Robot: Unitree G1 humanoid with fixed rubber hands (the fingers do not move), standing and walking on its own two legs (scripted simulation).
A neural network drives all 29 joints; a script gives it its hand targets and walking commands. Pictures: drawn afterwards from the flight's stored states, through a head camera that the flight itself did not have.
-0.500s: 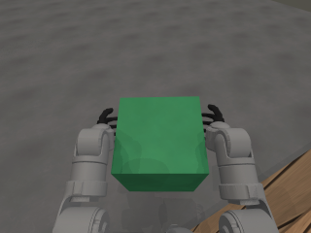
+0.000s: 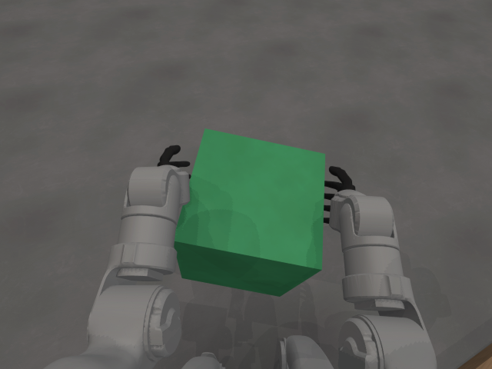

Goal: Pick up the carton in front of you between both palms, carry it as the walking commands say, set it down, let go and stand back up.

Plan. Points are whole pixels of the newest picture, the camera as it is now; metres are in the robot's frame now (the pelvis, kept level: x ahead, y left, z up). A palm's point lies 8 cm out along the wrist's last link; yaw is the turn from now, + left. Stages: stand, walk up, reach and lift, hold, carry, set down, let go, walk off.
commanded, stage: carry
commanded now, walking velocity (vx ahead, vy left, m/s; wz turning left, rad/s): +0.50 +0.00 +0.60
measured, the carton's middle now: (246, 222) +0.39 +0.05 -0.03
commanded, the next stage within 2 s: none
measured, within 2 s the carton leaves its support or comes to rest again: neither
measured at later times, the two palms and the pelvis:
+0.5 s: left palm (163, 73) +0.60 +0.23 +0.12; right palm (308, 64) +0.66 -0.04 +0.14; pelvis +0.27 +0.04 +0.02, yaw +8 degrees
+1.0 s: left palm (143, 17) +0.83 +0.34 +0.12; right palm (261, 20) +0.86 +0.06 +0.13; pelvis +0.52 +0.15 +0.04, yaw +10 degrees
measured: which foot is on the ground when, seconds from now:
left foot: down 0.00-0.36, up 0.38-0.72, down 0.74-1.00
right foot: up 0.00-0.32, down 0.34-0.74, up 0.76-1.00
